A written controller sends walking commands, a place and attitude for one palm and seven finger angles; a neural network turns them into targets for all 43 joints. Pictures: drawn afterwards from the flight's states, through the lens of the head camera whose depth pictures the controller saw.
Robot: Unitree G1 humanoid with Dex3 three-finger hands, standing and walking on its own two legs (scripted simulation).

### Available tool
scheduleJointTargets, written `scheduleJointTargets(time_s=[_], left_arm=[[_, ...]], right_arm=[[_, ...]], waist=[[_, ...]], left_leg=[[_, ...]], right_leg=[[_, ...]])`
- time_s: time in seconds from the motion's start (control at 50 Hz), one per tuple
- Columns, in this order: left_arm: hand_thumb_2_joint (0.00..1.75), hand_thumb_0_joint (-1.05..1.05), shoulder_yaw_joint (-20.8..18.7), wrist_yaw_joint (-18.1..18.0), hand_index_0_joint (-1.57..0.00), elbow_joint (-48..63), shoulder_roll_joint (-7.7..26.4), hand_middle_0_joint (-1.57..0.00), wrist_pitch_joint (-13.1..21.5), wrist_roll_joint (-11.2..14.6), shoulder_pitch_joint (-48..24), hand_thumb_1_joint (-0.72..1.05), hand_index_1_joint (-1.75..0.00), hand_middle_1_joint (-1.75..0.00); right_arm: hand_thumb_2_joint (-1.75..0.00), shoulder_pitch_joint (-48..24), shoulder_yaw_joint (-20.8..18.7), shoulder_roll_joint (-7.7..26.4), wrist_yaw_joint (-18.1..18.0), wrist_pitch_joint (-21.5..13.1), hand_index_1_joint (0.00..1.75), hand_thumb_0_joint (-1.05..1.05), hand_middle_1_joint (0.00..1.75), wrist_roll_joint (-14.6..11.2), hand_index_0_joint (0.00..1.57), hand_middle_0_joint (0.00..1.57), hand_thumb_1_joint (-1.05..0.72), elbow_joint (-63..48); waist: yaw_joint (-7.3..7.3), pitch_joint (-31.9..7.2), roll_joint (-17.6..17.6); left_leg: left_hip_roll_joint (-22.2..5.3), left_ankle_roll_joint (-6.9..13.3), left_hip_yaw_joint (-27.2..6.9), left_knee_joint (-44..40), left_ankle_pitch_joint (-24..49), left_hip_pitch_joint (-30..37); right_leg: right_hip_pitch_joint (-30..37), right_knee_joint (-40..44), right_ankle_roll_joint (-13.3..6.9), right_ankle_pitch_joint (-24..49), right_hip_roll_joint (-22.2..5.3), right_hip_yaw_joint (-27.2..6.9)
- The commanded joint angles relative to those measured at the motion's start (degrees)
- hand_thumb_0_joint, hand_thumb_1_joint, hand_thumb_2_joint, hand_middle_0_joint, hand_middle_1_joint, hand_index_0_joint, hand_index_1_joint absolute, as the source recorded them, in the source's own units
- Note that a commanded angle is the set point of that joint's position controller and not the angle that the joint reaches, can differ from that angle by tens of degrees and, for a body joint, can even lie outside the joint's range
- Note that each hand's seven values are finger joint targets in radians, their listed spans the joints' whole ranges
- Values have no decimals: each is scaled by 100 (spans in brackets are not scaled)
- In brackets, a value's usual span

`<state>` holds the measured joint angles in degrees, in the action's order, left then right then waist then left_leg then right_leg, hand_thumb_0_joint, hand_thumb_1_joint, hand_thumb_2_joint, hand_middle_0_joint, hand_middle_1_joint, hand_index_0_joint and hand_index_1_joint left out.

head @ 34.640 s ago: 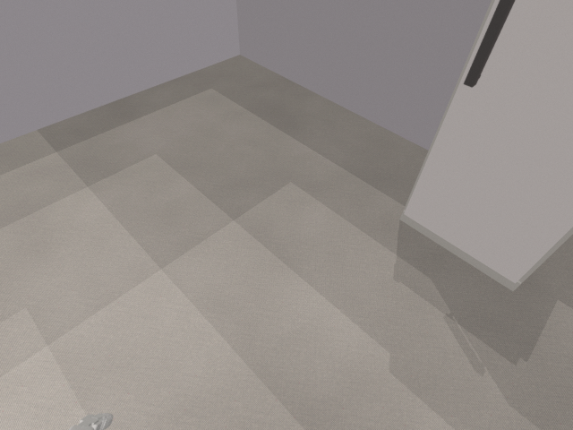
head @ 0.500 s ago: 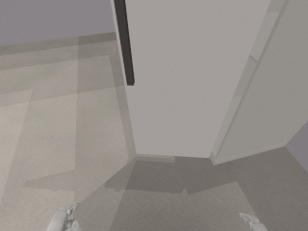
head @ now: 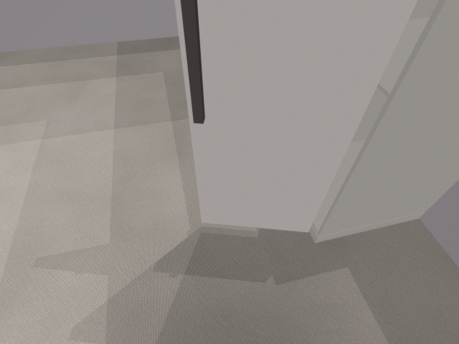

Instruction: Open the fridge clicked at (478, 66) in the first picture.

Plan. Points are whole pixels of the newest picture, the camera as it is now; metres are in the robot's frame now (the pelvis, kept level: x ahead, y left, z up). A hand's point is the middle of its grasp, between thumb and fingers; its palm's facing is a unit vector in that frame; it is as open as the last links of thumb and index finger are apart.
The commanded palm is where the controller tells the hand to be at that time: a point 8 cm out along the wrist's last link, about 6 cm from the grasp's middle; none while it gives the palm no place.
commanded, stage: let the arm hang, fingers relaxed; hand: left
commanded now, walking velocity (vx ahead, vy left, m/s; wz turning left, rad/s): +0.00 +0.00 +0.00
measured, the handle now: (195, 47) +0.70 +0.13 +0.17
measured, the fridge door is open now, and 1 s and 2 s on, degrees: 71 71 71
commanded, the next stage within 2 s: look to check the result in 0.38 s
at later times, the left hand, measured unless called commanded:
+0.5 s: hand out of the picture +0.06 +0.19 -0.17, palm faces -0.02 -0.98 -0.21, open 7.4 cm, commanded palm none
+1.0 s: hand out of the picture +0.06 +0.20 -0.17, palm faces -0.01 -0.97 -0.25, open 7.4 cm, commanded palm none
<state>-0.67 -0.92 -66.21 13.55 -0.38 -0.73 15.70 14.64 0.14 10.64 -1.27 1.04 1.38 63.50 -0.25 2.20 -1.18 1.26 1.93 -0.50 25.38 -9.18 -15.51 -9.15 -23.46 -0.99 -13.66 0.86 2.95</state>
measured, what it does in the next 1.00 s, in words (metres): stands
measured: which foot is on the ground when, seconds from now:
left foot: down 0.00-1.00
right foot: down 0.00-1.00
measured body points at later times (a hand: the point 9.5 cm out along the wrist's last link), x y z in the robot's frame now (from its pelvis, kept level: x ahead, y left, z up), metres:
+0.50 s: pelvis +0.01 +0.00 +0.00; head +0.03 +0.00 +0.45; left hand +0.06 +0.24 -0.15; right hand +0.04 -0.25 -0.15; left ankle +0.05 +0.10 -0.74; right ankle -0.01 -0.11 -0.74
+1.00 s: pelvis +0.03 -0.01 +0.00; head +0.04 -0.01 +0.45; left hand +0.06 +0.25 -0.15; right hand +0.07 -0.26 -0.15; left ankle +0.05 +0.10 -0.74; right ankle -0.01 -0.11 -0.74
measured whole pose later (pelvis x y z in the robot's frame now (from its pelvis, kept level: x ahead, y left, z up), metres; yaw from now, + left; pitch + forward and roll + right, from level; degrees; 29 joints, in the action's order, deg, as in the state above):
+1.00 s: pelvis +0.03 -0.01 +0.00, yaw -1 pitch -1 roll +0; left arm -0.2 -0.9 -65.8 13.5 0.7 -0.5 10.9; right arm 9.5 0.4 13.3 -1.4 0.1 1.1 65.0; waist -0.2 2.3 -0.1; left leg 1.1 1.2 0.1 21.0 -9.4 -10.7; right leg -4.8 -19.5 -1.4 -13.9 1.0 2.1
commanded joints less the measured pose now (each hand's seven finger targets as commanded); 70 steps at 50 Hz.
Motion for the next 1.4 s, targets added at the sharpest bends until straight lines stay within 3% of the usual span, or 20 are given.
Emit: scheduleJointTargets(time_s=[0.0,0.16,0.2,0.48,0.74,1.38], left_arm=[[90,0,-98,-23,-20,239,641,-20,100,-17,17,90,-30,-30],[90,0,-98,-36,-20,329,673,-20,145,-14,-200,90,-30,-30],[90,0,-100,-34,-20,345,675,-20,140,-11,-258,90,-30,-30],[90,0,-122,-29,-20,317,713,-20,162,5,-358,90,-30,-30],[90,0,-102,-35,-20,233,803,-20,181,12,-283,90,-30,-30],[90,0,-132,-36,-20,320,975,-20,209,24,-498,90,-30,-30]], right_arm=[[-90,37,-210,933,-70,-129,30,0,30,-5,20,20,-90,-213],[-90,-158,-177,876,-49,-180,30,0,30,-14,20,20,-90,-188],[-90,-196,-169,889,-48,-180,30,0,30,-8,20,20,-90,-167],[-90,-308,-147,993,-77,-200,30,0,30,-24,20,20,-90,-123],[-90,-362,-158,1087,-86,-186,30,0,30,-48,20,20,-90,-88],[-90,-541,-153,1246,-90,-209,30,0,30,-40,20,20,-90,-76]], waist=[[35,102,132],[36,-46,184],[32,2,36],[50,-184,-21],[43,-221,126],[46,-203,88]], left_leg=[[-697,101,-764,-766,-533,7],[-692,65,-651,-689,294,276],[-697,49,-645,-739,264,274],[-715,18,-603,-688,710,560],[-730,34,-570,-656,800,759],[-761,-20,-518,-724,1074,902]], right_leg=[[-301,531,-234,-409,-617,-590],[-138,535,-183,169,-684,-610],[-141,547,-171,135,-679,-611],[86,654,-168,453,-700,-623],[101,737,-188,601,-724,-632],[280,805,-202,1094,-764,-689]])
